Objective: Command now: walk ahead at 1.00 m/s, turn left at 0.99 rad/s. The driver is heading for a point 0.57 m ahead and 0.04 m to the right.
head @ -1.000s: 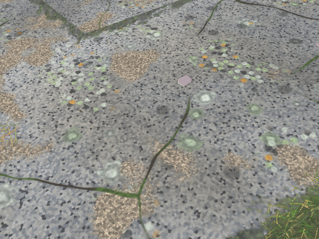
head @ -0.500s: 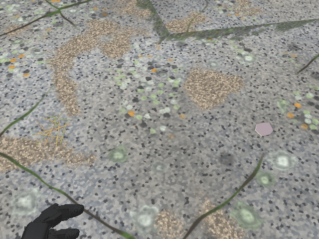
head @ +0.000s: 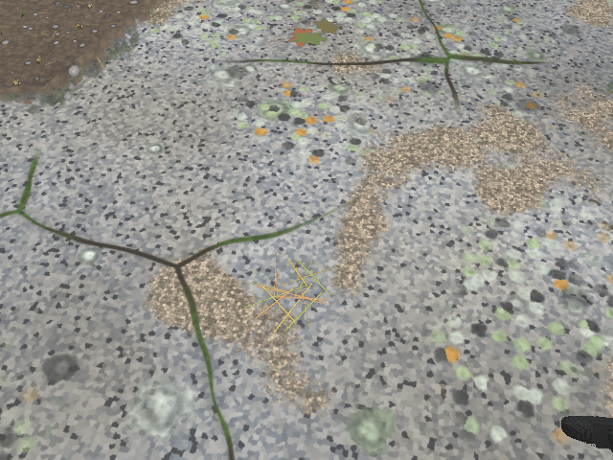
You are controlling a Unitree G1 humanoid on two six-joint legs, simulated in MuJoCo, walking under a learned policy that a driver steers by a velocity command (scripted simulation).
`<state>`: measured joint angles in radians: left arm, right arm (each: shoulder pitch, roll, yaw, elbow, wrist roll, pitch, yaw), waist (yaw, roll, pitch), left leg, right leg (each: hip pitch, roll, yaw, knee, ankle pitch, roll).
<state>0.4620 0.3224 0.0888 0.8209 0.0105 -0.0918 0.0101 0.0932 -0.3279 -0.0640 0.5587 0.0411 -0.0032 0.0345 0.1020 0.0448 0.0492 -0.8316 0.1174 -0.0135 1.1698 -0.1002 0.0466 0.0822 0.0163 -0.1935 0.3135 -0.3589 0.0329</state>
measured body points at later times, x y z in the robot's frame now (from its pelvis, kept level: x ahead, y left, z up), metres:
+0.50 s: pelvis +0.43 +0.07 +0.00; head +0.44 +0.08 +0.45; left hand +0.58 +0.34 -0.09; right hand +0.47 -0.19 -0.12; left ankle +0.31 +0.10 -0.73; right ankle +0.71 -0.08 -0.65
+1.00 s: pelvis +0.69 +0.11 +0.00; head +0.71 +0.12 +0.45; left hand +0.80 +0.36 -0.13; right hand +0.83 -0.15 -0.11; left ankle +0.74 +0.26 -0.73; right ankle +0.78 +0.01 -0.73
